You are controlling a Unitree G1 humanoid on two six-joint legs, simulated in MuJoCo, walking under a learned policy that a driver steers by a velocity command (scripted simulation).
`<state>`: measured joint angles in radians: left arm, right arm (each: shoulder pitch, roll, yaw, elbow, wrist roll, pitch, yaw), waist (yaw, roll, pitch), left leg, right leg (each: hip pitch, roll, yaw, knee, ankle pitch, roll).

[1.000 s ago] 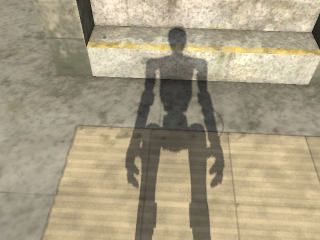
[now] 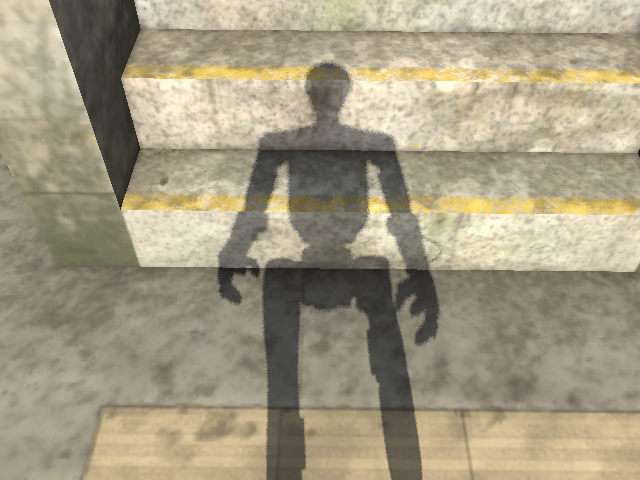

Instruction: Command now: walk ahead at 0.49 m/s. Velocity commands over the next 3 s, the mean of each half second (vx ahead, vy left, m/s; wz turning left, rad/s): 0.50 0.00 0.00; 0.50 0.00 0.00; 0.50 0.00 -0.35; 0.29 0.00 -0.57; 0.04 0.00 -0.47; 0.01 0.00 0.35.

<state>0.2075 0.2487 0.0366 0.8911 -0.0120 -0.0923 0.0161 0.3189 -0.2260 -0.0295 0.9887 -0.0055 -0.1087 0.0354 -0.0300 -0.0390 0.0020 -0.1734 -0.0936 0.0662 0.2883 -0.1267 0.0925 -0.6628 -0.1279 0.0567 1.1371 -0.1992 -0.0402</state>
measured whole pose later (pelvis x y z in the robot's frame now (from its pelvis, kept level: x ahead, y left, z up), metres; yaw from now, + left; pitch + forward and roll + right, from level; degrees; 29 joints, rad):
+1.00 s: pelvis +0.54 -0.03 +0.00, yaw +1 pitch +0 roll -1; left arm 0.24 0.25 0.04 0.98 0.04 -0.07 -0.03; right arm 0.28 -0.23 -0.04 0.96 -0.02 -0.10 0.01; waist 0.00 -0.04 0.03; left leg -0.20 -0.05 0.10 0.33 -0.15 0.09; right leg -0.47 -0.06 -0.01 1.04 -0.25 -0.06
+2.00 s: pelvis +0.81 -0.07 +0.00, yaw -31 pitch +0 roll +0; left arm 0.17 0.27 0.09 0.80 0.05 0.06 0.01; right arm 0.21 -0.21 -0.02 0.81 -0.03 -0.02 -0.08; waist 0.01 -0.07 0.06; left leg -0.24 0.01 0.10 0.48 -0.24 0.06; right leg -0.54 0.10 0.05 1.36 -0.48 0.05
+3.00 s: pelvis +0.70 -0.03 +0.00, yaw -28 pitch +2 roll -2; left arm 0.10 0.33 0.09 0.73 0.02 0.04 0.07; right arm 0.18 -0.30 -0.05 0.76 -0.02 -0.01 -0.02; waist 0.00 -0.03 0.03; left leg -0.26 -0.02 -0.01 0.49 -0.27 0.05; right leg -0.53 0.01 0.00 1.03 -0.44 0.04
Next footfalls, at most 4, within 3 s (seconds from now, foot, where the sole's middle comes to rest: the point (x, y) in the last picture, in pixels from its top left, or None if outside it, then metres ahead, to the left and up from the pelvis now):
0.30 right None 0.34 -0.17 -0.78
0.82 left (306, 444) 0.60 0.04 -0.78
1.34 right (376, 346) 0.84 -0.13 -0.78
1.84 left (324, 325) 0.90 -0.01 -0.78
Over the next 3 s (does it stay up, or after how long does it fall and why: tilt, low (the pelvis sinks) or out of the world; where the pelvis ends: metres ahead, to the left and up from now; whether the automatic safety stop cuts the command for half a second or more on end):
stays up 0.70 -0.03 0.00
